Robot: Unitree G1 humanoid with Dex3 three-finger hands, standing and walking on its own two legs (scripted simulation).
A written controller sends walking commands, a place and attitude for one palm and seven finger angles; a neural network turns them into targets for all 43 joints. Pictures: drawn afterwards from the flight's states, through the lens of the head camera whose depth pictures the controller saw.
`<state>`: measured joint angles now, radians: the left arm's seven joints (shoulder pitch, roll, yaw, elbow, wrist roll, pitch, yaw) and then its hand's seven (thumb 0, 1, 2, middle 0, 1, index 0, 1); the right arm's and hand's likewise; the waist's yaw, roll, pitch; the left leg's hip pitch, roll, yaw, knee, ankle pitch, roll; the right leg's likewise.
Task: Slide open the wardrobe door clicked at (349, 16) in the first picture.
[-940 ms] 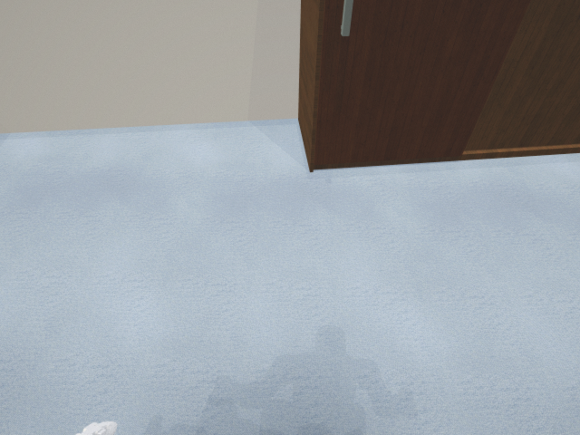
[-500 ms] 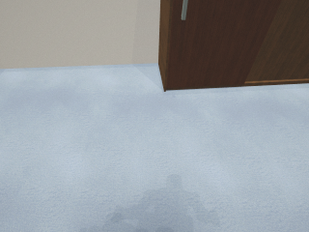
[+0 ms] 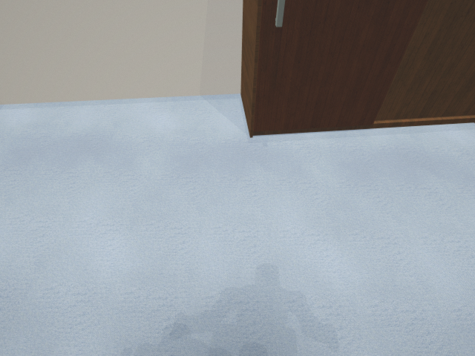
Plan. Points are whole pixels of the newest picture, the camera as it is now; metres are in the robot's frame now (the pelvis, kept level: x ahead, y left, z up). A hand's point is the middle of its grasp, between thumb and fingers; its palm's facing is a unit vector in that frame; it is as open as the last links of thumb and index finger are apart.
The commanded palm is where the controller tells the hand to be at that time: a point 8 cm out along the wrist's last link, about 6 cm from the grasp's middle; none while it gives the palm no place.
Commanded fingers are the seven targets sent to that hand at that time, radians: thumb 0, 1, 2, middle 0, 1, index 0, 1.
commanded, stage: look at it before walking up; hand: left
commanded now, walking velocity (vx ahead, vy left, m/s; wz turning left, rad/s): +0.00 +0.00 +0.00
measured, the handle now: out of the picture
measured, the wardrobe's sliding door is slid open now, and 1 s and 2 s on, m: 0.00 0.00 0.00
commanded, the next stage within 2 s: walk to a spot facing it in 0.50 s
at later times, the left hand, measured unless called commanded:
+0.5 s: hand out of the picture +0.09 +0.25 -0.15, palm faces -0.03 -0.94 -0.34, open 7.4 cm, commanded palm none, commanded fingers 0.00 0.90 0.90 -0.20 -0.30 -0.20 -0.30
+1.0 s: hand out of the picture +0.11 +0.16 -0.18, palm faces -0.11 -0.97 -0.23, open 7.4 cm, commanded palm none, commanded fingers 0.00 0.90 0.90 -0.20 -0.30 -0.20 -0.30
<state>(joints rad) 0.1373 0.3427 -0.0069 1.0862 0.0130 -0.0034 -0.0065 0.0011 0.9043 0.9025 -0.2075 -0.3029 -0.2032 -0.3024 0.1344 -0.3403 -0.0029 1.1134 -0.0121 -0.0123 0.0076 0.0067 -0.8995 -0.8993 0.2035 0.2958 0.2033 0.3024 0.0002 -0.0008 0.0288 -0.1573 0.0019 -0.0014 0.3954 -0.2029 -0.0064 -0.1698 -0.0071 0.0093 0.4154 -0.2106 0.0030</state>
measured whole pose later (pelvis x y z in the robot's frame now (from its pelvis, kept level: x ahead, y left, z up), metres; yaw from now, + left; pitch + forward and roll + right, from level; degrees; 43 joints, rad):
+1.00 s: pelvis +0.07 -0.04 -0.03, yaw -10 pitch -2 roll +1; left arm 0.33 0.20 0.04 1.01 0.02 -0.03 -0.03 0.00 0.91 0.90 -0.21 -0.30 -0.20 -0.30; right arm 0.29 -0.24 -0.03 1.08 -0.02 0.00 0.01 0.01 -0.90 -0.90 0.20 0.30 0.20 0.30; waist 0.03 0.03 0.05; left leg -0.26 0.11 0.09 0.95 -0.50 -0.03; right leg -0.29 0.01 -0.09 0.69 -0.35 -0.06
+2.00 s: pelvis +0.47 -0.10 -0.01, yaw -33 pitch +0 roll -1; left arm 0.06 0.15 0.06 1.00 0.03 0.02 -0.04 0.00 0.91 0.90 -0.20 -0.30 -0.19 -0.30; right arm 0.55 -0.10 -0.02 1.17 -0.03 -0.07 -0.02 0.00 -0.91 -0.90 0.20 0.30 0.20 0.30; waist -0.09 -0.01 0.08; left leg 0.10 0.05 0.36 0.34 -0.43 0.00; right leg -0.51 -0.06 -0.15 0.72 -0.22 -0.05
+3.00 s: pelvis +0.79 -0.37 -0.03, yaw -48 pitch -2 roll +1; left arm 0.10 0.19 0.06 0.97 0.03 -0.05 -0.01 0.00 0.91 0.90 -0.20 -0.30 -0.20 -0.30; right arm 0.36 -0.18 -0.06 1.11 -0.01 -0.01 -0.01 0.00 -0.91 -0.90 0.20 0.30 0.20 0.30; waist -0.05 0.04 0.09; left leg -0.20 0.15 0.18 0.87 -0.53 -0.04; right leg -0.41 -0.09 -0.17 0.67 -0.22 -0.05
